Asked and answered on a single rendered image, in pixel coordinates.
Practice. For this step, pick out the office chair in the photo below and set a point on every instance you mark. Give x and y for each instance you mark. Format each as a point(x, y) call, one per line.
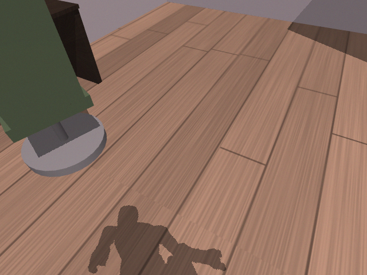
point(40, 95)

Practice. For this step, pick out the desk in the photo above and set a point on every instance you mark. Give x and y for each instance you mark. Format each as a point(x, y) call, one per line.
point(69, 25)

